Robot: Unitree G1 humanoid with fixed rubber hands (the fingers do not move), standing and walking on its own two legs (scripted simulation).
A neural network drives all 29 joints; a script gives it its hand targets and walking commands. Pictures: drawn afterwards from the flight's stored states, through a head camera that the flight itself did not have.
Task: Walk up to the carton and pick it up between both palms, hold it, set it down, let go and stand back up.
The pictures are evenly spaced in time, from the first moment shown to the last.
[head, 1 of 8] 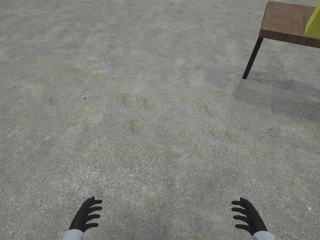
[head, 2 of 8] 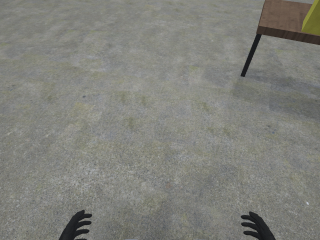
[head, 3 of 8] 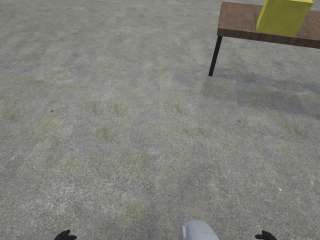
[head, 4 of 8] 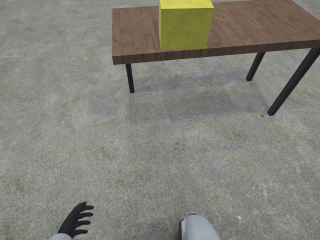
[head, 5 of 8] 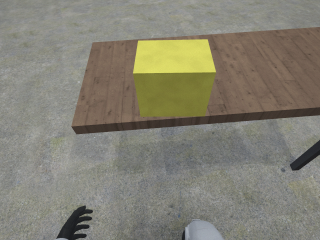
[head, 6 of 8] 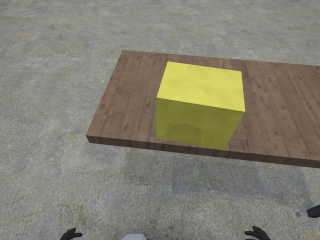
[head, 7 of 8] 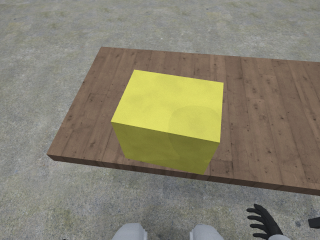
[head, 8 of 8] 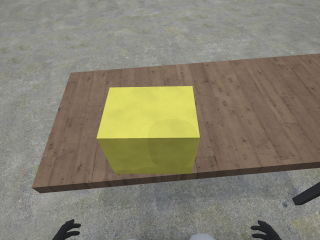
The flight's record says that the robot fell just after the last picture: no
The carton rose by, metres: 0.00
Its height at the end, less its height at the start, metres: +0.00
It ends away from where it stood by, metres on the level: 0.00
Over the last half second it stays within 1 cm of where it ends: yes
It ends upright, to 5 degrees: yes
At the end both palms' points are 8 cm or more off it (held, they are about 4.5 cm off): yes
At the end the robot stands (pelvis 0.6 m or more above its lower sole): yes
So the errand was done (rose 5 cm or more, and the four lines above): no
